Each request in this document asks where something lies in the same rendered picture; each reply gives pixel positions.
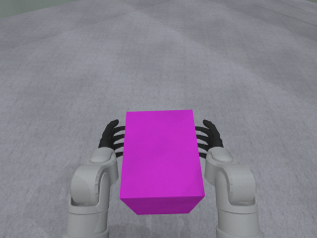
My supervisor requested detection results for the carton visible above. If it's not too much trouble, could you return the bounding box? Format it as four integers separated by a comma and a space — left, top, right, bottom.
119, 109, 205, 215

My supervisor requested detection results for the left robot forearm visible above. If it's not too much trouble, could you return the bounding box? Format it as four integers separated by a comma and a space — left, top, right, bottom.
61, 147, 119, 238

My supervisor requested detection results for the robot left hand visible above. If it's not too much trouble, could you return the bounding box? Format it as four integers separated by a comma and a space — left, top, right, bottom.
98, 119, 126, 158

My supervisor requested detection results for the right robot forearm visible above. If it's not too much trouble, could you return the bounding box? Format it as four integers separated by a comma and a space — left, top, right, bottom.
204, 147, 264, 238

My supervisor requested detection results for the robot right hand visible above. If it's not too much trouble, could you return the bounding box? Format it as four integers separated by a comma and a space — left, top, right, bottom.
195, 119, 224, 159

